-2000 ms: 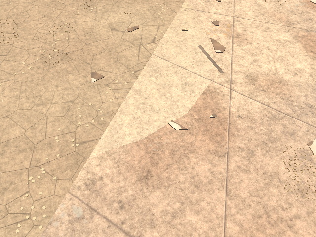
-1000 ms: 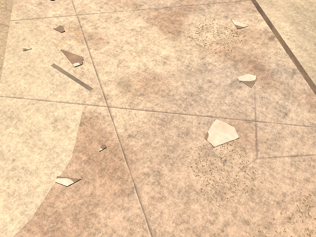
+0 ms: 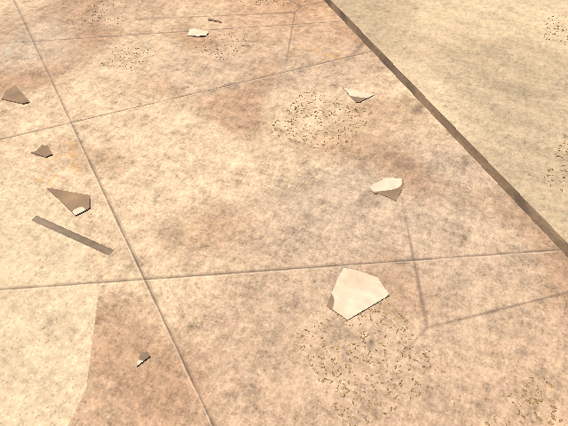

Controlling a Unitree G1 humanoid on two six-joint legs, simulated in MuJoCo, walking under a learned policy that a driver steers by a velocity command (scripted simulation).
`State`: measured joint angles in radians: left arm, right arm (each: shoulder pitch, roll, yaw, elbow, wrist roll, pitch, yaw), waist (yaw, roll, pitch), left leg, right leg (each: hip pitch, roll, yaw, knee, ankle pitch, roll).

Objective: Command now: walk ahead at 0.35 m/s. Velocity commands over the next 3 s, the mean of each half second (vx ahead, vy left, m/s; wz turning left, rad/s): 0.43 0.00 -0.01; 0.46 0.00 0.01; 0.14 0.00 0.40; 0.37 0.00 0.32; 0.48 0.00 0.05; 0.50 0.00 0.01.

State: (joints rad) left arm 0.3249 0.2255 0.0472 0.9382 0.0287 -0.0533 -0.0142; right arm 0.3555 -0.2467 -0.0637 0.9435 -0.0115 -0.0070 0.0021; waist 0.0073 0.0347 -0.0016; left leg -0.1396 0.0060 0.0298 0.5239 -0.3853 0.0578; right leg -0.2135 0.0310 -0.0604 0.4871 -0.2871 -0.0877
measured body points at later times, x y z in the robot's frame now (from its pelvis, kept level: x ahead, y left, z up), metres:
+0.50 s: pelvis +0.24 +0.04 -0.02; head +0.27 +0.05 +0.43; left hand +0.16 +0.27 -0.17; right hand +0.41 -0.20 -0.13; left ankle +0.34 +0.10 -0.74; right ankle +0.03 -0.08 -0.68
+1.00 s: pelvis +0.52 +0.03 -0.01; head +0.56 +0.03 +0.44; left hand +0.72 +0.24 -0.13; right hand +0.41 -0.18 -0.15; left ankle +0.34 +0.10 -0.73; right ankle +0.65 -0.04 -0.73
